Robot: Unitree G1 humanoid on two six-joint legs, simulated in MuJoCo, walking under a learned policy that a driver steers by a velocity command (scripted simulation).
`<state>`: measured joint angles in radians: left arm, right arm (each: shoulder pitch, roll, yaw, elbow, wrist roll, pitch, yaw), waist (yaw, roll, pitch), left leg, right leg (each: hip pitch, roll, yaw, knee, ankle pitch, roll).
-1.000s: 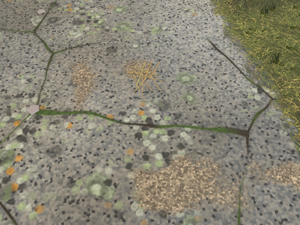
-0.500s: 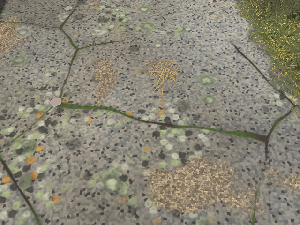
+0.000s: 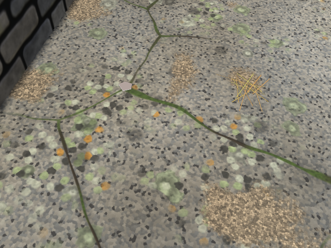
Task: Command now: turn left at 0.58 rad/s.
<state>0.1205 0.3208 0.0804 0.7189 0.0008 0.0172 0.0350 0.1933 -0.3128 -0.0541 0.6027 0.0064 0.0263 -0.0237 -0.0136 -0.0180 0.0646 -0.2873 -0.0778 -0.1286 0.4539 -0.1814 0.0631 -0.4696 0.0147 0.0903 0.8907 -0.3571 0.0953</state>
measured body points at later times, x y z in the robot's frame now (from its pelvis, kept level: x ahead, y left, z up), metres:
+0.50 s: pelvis +0.02 -0.03 -0.01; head +0.04 -0.03 +0.44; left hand +0.16 +0.24 -0.11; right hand +0.17 -0.31 -0.10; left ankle +0.03 +0.09 -0.74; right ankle +0.03 -0.15 -0.74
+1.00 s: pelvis +0.05 -0.09 +0.00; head +0.05 -0.13 +0.45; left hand +0.20 +0.16 -0.09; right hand +0.12 -0.40 -0.11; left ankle +0.09 +0.07 -0.67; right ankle -0.02 -0.16 -0.74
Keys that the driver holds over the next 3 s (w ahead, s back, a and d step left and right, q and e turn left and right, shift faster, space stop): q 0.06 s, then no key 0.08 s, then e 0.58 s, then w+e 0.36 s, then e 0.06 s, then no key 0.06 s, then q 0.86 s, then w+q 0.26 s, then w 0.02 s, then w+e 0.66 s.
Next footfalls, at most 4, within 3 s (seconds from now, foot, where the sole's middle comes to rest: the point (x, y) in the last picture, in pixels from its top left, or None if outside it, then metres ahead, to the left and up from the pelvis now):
0.18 right None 0.06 -0.14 -0.78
0.86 right None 0.02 -0.17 -0.78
1.30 left None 0.38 -0.09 -0.78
1.70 right None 0.29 -0.30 -0.78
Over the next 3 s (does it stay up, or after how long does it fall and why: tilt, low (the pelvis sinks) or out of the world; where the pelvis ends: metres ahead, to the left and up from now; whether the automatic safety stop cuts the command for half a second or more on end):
stays up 0.65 -0.14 0.00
